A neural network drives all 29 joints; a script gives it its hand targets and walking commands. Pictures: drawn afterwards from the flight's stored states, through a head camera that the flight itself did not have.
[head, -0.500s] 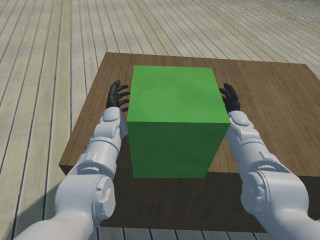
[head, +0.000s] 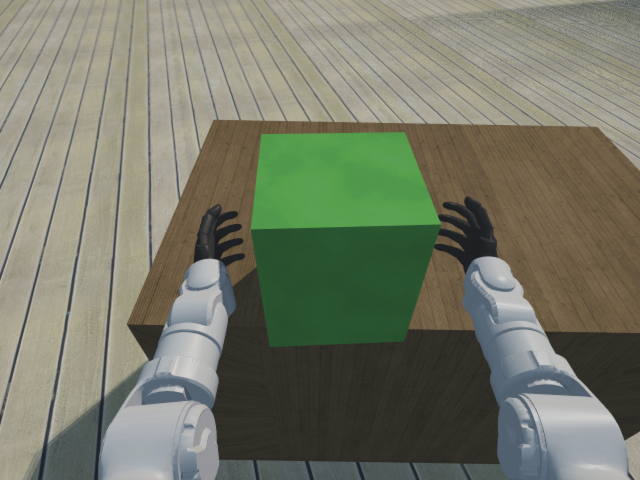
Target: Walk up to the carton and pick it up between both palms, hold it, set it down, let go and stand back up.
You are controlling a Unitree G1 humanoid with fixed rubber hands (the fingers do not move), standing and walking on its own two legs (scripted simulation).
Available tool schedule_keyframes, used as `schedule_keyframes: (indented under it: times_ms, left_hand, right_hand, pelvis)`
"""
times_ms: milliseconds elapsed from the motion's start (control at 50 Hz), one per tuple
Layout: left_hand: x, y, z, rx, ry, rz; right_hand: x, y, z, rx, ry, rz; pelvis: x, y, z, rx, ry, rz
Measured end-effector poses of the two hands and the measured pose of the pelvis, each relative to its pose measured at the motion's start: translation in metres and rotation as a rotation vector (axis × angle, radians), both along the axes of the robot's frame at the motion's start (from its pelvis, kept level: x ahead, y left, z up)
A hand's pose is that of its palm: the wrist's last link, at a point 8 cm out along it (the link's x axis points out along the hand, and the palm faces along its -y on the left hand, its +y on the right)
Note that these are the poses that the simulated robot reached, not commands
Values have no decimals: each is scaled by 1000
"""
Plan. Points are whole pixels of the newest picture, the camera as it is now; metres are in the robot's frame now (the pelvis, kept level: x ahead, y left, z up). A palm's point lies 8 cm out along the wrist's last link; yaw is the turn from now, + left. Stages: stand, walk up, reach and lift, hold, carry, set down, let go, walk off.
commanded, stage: set down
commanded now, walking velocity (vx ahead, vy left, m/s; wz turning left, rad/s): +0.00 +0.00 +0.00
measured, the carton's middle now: (335, 242) +0.45 +0.01 +0.06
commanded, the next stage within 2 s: none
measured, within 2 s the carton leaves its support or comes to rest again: neither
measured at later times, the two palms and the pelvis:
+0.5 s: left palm (199, 296) +0.34 +0.18 +0.07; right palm (498, 300) +0.34 -0.20 +0.07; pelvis -0.01 +0.00 +0.00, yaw +0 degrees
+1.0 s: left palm (181, 353) +0.27 +0.19 +0.05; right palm (530, 350) +0.28 -0.23 +0.06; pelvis -0.01 -0.01 +0.00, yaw +0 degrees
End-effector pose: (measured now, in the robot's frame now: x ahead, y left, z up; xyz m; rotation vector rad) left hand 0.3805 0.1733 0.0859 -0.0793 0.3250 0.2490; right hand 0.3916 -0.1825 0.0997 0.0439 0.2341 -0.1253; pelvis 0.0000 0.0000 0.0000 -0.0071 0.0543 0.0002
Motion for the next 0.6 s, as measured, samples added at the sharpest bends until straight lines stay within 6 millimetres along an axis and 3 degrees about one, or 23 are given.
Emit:
schedule_keyframes:
  times_ms: [180, 280, 420, 600]
  left_hand:
    - [-15, -7, 4, -6, -9, -20]
    - [-22, -1, 3, 1, -13, -6]
    - [-36, 7, -12, 9, 1, 6]
    - [-55, 10, -20, 15, -19, -5]
  right_hand:
    - [-18, 0, -1, 7, 29, 24]
    - [-25, -5, -7, 5, 28, 17]
    - [-43, -18, -28, 1, 49, -1]
    - [-59, -24, -32, 4, 0, 13]
  pelvis:
    - [-13, 1, -1, -1, -18, 0]
    - [-13, 0, -1, -1, -18, 0]
    - [-10, -1, 0, 2, -14, 0]
    - [-8, -3, 0, 4, -11, 0]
